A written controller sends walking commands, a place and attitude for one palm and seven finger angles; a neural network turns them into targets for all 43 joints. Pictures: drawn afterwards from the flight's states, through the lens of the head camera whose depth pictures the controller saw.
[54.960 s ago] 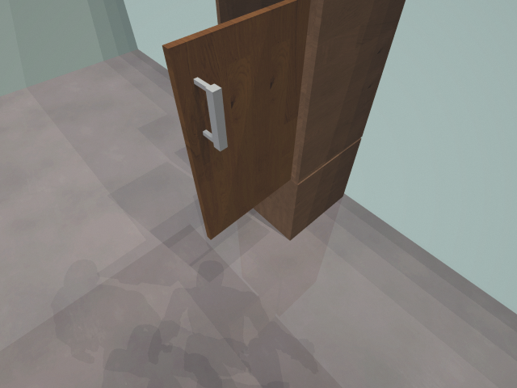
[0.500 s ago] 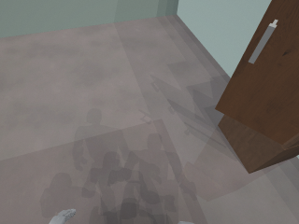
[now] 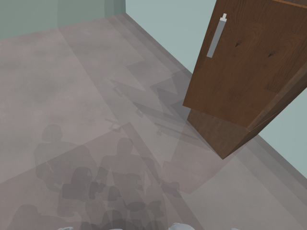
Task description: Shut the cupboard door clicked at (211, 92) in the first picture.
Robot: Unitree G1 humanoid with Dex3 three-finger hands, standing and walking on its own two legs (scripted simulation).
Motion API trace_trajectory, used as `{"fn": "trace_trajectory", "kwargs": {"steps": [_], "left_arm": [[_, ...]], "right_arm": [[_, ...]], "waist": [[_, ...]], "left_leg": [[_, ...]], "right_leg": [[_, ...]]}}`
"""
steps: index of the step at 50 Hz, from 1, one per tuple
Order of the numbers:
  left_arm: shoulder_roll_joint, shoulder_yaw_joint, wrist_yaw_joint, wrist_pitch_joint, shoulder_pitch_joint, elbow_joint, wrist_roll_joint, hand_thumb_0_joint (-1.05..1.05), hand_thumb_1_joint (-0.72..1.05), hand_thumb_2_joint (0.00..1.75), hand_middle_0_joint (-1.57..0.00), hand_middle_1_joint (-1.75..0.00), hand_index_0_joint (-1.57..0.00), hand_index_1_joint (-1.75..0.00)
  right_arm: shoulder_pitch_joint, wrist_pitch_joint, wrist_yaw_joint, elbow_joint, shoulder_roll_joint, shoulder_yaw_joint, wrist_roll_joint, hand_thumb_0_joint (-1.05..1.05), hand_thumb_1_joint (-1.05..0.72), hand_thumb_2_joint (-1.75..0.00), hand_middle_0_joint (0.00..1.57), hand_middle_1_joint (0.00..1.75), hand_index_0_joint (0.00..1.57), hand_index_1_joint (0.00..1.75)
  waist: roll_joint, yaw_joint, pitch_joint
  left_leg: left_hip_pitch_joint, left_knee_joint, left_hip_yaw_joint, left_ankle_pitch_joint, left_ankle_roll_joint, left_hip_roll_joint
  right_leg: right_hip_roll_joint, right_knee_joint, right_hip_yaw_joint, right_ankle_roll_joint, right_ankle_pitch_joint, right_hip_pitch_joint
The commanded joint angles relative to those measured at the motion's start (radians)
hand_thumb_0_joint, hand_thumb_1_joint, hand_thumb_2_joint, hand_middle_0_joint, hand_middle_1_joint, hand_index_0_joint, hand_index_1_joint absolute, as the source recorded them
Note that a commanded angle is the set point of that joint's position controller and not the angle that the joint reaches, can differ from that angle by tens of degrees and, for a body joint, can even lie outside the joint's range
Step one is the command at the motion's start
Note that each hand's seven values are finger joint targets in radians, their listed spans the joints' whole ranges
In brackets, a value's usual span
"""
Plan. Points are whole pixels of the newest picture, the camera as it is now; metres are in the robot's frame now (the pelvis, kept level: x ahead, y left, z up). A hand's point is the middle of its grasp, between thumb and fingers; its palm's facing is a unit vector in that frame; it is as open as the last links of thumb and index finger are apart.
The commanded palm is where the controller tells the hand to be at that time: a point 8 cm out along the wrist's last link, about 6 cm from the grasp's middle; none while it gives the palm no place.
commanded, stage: turn to face it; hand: left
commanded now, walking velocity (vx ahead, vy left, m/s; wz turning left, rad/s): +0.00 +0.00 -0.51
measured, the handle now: (216, 36) +0.74 -0.17 +0.12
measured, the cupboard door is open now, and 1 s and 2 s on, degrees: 35 35 35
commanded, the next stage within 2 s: take the last steps up to it in 0.48 s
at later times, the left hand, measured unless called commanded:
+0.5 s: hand (103, 228) +0.14 +0.14 -0.15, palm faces -0.23 -0.95 -0.24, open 7.4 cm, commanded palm none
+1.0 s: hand (133, 199) +0.22 +0.07 -0.16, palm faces -0.39 -0.90 -0.21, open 7.4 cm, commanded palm none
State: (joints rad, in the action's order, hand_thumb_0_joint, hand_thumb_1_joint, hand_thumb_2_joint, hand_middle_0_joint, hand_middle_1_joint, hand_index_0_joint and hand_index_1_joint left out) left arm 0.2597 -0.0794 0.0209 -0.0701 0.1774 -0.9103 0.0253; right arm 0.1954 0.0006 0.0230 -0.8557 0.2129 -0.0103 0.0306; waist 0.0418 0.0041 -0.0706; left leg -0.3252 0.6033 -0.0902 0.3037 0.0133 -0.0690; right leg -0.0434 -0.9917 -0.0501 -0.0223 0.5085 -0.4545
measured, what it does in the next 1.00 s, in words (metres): steps to the right, turning right: right foot, then left foot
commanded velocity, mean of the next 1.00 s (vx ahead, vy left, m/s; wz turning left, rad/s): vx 0.13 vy -0.05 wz -0.24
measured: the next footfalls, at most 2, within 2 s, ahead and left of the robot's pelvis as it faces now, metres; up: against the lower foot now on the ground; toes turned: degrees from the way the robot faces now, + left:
right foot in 0.28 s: +0.01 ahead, -0.15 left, +0.00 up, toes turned -12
left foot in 0.58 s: +0.10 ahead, +0.08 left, +0.00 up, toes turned -10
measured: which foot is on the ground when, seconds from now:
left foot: down 0.00-0.28, up 0.30-0.56, down 0.58-0.98, up 1.00-1.00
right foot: up 0.00-0.26, down 0.28-0.60, up 0.62-0.96, down 0.98-1.00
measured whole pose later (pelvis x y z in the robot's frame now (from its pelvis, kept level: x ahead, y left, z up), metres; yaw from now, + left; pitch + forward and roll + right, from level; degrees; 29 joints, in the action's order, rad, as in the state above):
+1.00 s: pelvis +0.07 -0.08 +0.00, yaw -21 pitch +1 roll -1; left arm 0.21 -0.07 0.05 0.00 0.17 -0.99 0.04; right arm 0.39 0.00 0.01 -1.06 0.22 -0.05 0.03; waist -0.03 -0.05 -0.03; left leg -0.20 0.63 -0.14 0.45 -0.05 -0.16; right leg 0.02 -0.54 0.07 0.02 0.28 -0.29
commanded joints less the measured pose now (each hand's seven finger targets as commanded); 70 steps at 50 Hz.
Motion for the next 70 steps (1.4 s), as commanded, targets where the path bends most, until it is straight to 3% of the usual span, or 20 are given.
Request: {"fn": "trace_trajectory", "kwargs": {"steps": [1,11,12,14,16,19,27,30,32,34,42,46,47,49,52,55,63,65,66,70], "left_arm": [[0.063,-0.025,0.015,0.018,-0.032,0.095,-0.007,0.00,0.90,0.90,-0.20,-0.30,-0.20,-0.30],[0.042,-0.009,0.011,0.034,-0.007,0.073,-0.006,0.00,0.90,0.90,-0.20,-0.30,-0.20,-0.30],[0.086,-0.015,0.004,0.040,0.047,0.058,-0.002,0.00,0.90,0.90,-0.20,-0.30,-0.20,-0.30],[0.237,-0.038,-0.018,0.057,0.146,0.022,-0.001,0.00,0.90,0.90,-0.20,-0.30,-0.20,-0.30],[0.207,-0.041,-0.038,0.060,0.095,0.020,0.001,0.00,0.90,0.90,-0.20,-0.30,-0.20,-0.30],[0.137,-0.017,-0.041,0.058,-0.018,0.048,0.000,0.00,0.90,0.90,-0.20,-0.30,-0.20,-0.30],[0.133,-0.021,-0.036,0.049,-0.022,0.016,-0.005,0.00,0.90,0.90,-0.20,-0.30,-0.20,-0.30],[0.023,0.002,-0.026,0.037,0.045,0.034,-0.018,0.00,0.90,0.90,-0.20,-0.30,-0.20,-0.30],[0.045,-0.005,-0.013,0.030,-0.037,0.049,0.002,0.00,0.90,0.90,-0.20,-0.30,-0.20,-0.30],[0.041,-0.013,0.009,0.036,-0.045,0.037,0.005,0.00,0.90,0.90,-0.20,-0.30,-0.20,-0.30],[-0.004,0.003,0.039,0.048,-0.101,0.028,0.004,0.00,0.90,0.90,-0.20,-0.30,-0.20,-0.30],[0.005,-0.006,0.040,0.065,0.016,-0.026,0.005,0.00,0.90,0.90,-0.20,-0.30,-0.20,-0.30],[0.038,-0.012,0.033,0.073,0.086,-0.051,0.006,0.00,0.90,0.90,-0.20,-0.30,-0.20,-0.30],[0.202,-0.046,0.004,0.091,0.294,-0.121,0.004,0.00,0.90,0.90,-0.20,-0.30,-0.20,-0.30],[0.099,-0.020,-0.025,0.099,0.190,-0.120,-0.004,0.00,0.90,0.90,-0.20,-0.30,-0.20,-0.30],[0.048,0.006,-0.026,0.118,0.096,-0.103,-0.001,0.00,0.90,0.90,-0.20,-0.30,-0.20,-0.30],[0.031,0.011,-0.022,0.114,0.094,-0.149,-0.011,0.00,0.90,0.90,-0.20,-0.30,-0.20,-0.30],[-0.030,0.024,-0.016,0.109,0.148,-0.114,-0.018,0.00,0.90,0.90,-0.20,-0.30,-0.20,-0.30],[0.000,0.025,-0.020,0.103,0.101,-0.098,-0.004,0.00,0.90,0.90,-0.20,-0.30,-0.20,-0.30],[-0.035,0.020,-0.006,0.092,0.063,-0.102,0.001,0.00,0.90,0.90,-0.20,-0.30,-0.20,-0.30]], "right_arm": [[0.056,-0.015,0.023,0.048,0.198,-0.060,0.005,0.00,-0.90,-0.90,0.20,0.30,0.20,0.30],[0.093,0.006,0.005,-0.014,0.225,-0.085,-0.005,0.00,-0.90,-0.90,0.20,0.30,0.20,0.30],[0.087,0.008,-0.002,-0.011,0.206,-0.086,-0.012,0.00,-0.90,-0.90,0.20,0.30,0.20,0.30],[-0.008,0.019,-0.006,0.053,0.107,-0.056,-0.019,0.00,-0.90,-0.90,0.20,0.30,0.20,0.30],[-0.013,0.027,0.010,0.036,0.113,-0.056,-0.019,0.00,-0.90,-0.90,0.20,0.30,0.20,0.30],[0.045,0.028,-0.002,-0.020,0.105,-0.053,-0.015,0.00,-0.90,-0.90,0.20,0.30,0.20,0.30],[0.131,0.010,0.003,-0.056,0.075,-0.044,-0.018,0.00,-0.90,-0.90,0.20,0.30,0.20,0.30],[0.177,-0.006,0.016,-0.054,0.233,-0.065,0.006,0.00,-0.90,-0.90,0.20,0.30,0.20,0.30],[0.208,-0.013,0.027,-0.069,0.235,-0.067,0.014,0.00,-0.90,-0.90,0.20,0.30,0.20,0.30],[0.148,-0.021,0.021,-0.054,0.190,-0.058,0.015,0.00,-0.90,-0.90,0.20,0.30,0.20,0.30],[0.218,-0.035,0.013,-0.118,0.182,-0.077,0.014,0.00,-0.90,-0.90,0.20,0.30,0.20,0.30],[0.169,-0.030,0.005,-0.133,0.193,-0.082,0.010,0.00,-0.90,-0.90,0.20,0.30,0.20,0.30],[0.163,-0.030,-0.002,-0.137,0.173,-0.080,0.003,0.00,-0.90,-0.90,0.20,0.30,0.20,0.30],[0.049,-0.036,-0.015,-0.061,0.057,-0.044,-0.015,0.00,-0.90,-0.90,0.20,0.30,0.20,0.30],[0.004,-0.037,-0.011,-0.074,0.096,-0.057,-0.007,0.00,-0.90,-0.90,0.20,0.30,0.20,0.30],[0.080,-0.023,-0.026,-0.115,0.041,-0.046,0.001,0.00,-0.90,-0.90,0.20,0.30,0.20,0.30],[0.219,-0.049,-0.023,-0.158,0.063,-0.047,0.002,0.00,-0.90,-0.90,0.20,0.30,0.20,0.30],[0.391,-0.052,-0.002,-0.188,0.225,-0.079,0.022,0.00,-0.90,-0.90,0.20,0.30,0.20,0.30],[0.370,-0.043,0.008,-0.185,0.225,-0.077,0.015,0.00,-0.90,-0.90,0.20,0.30,0.20,0.30],[0.189,-0.056,0.013,-0.139,0.111,-0.048,0.007,0.00,-0.90,-0.90,0.20,0.30,0.20,0.30]], "waist": [[-0.214,-0.017,0.112],[-0.236,-0.011,0.134],[-0.164,0.013,0.142],[0.200,0.078,0.117],[0.265,0.047,0.117],[0.136,-0.017,0.118],[0.094,-0.048,0.104],[-0.303,-0.047,0.130],[-0.268,-0.073,0.090],[-0.196,-0.045,0.022],[-0.210,-0.078,0.035],[-0.184,-0.015,0.072],[-0.110,0.019,0.074],[0.271,0.129,0.096],[0.157,0.061,0.014],[0.068,-0.021,0.014],[-0.061,-0.097,0.035],[-0.367,-0.132,0.126],[-0.295,-0.128,0.116],[-0.154,-0.039,0.011]], "left_leg": [[0.206,-0.243,0.144,-0.514,0.110,-0.269],[0.146,-0.104,0.011,-0.424,0.054,-0.260],[0.053,-0.020,-0.015,-0.320,0.007,-0.225],[-0.261,0.360,-0.047,0.345,-0.081,-0.008],[-0.350,0.529,0.083,0.301,-0.078,-0.021],[-0.225,0.481,0.064,0.149,-0.089,-0.026],[0.091,-0.094,0.019,-0.090,-0.074,0.031],[0.198,-0.308,0.414,-0.220,0.126,-0.345],[0.197,-0.369,0.479,-0.063,0.159,-0.378],[0.150,-0.392,0.339,0.019,0.125,-0.307],[0.220,-0.385,0.138,-0.002,0.105,-0.277],[0.121,-0.253,0.058,-0.003,0.063,-0.236],[0.031,-0.154,0.011,-0.008,0.030,-0.187],[-0.366,0.315,-0.104,0.353,-0.039,0.015],[-0.421,0.529,0.073,0.207,-0.024,-0.066],[-0.246,0.405,0.022,0.084,-0.044,-0.057],[0.216,-0.094,-0.012,-0.144,-0.024,0.005],[0.429,-0.310,0.521,-0.142,0.158,-0.374],[0.356,-0.364,0.559,-0.069,0.185,-0.404],[0.136,-0.384,0.295,-0.187,0.155,-0.301]], "right_leg": [[0.066,-0.164,0.041,-0.034,-0.037,-0.100],[0.030,0.476,0.159,0.010,-0.258,0.243],[0.075,0.590,0.093,0.033,-0.358,0.374],[0.444,0.675,-0.325,0.223,-0.755,0.446],[0.395,0.648,-0.330,0.266,-0.775,0.436],[0.292,0.618,-0.134,0.216,-0.723,0.329],[0.233,0.549,-0.165,0.149,-0.516,0.197],[0.016,0.197,0.042,0.022,0.041,0.020],[0.044,-0.105,0.002,0.018,0.062,-0.121],[0.076,-0.139,0.008,0.014,-0.054,-0.146],[0.084,0.242,0.109,0.010,-0.138,-0.034],[0.028,0.497,0.180,0.024,-0.254,0.240],[0.035,0.581,0.150,0.045,-0.272,0.380],[0.395,0.792,-0.377,0.222,-0.025,0.629],[0.385,0.798,-0.317,0.285,-0.121,0.479],[0.296,0.781,-0.075,0.234,-0.349,0.310],[0.195,0.551,0.024,0.158,-0.318,0.153],[0.006,0.045,0.152,0.071,0.075,-0.094],[0.035,-0.123,0.058,0.074,0.087,-0.133],[0.135,-0.104,0.035,0.037,-0.101,-0.101]]}}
